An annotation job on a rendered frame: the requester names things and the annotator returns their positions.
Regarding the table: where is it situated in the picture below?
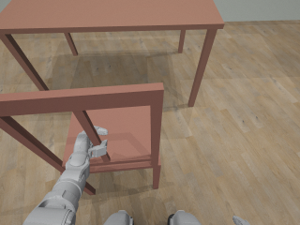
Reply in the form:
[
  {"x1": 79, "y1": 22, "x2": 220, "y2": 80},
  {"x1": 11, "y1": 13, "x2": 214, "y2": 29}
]
[{"x1": 0, "y1": 0, "x2": 225, "y2": 107}]

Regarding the left robot shin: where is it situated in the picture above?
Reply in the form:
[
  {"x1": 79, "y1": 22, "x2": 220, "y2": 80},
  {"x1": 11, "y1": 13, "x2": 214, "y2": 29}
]
[{"x1": 118, "y1": 210, "x2": 128, "y2": 214}]

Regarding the robot right hand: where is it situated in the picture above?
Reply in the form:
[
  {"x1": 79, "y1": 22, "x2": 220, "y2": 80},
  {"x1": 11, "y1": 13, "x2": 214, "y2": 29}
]
[{"x1": 232, "y1": 216, "x2": 250, "y2": 225}]

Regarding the robot left forearm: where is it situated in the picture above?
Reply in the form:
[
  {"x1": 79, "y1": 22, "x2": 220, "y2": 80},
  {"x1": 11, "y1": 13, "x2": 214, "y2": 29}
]
[{"x1": 22, "y1": 151, "x2": 90, "y2": 225}]

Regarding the right robot thigh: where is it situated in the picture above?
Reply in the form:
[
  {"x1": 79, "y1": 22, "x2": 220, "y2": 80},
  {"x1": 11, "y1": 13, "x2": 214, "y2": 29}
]
[{"x1": 170, "y1": 212, "x2": 202, "y2": 225}]

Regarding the left robot upper arm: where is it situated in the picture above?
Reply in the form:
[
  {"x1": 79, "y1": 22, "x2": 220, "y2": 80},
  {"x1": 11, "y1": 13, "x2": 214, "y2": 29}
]
[{"x1": 25, "y1": 207, "x2": 76, "y2": 225}]

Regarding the robot left hand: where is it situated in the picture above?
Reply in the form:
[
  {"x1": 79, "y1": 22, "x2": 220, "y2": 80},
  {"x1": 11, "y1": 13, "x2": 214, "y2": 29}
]
[{"x1": 73, "y1": 126, "x2": 109, "y2": 158}]

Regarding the chair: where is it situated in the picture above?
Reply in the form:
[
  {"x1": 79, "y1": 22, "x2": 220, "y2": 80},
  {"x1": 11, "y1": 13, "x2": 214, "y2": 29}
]
[{"x1": 0, "y1": 82, "x2": 164, "y2": 196}]

